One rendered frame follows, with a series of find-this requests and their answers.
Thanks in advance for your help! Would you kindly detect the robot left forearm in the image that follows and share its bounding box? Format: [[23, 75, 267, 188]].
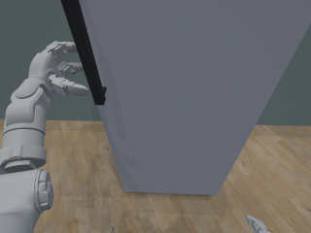
[[0, 78, 52, 175]]

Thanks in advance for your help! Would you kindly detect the left robot hand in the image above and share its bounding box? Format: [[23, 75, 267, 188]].
[[28, 41, 89, 97]]

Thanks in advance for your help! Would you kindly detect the fridge door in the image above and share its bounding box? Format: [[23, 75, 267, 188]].
[[79, 0, 311, 195]]

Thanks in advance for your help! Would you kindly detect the left robot upper arm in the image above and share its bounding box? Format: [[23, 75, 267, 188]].
[[0, 169, 54, 233]]

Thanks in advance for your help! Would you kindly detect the handle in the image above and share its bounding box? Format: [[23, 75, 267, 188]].
[[60, 0, 107, 106]]

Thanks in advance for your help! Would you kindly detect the right robot hand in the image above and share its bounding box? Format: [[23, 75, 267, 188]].
[[246, 215, 270, 233]]

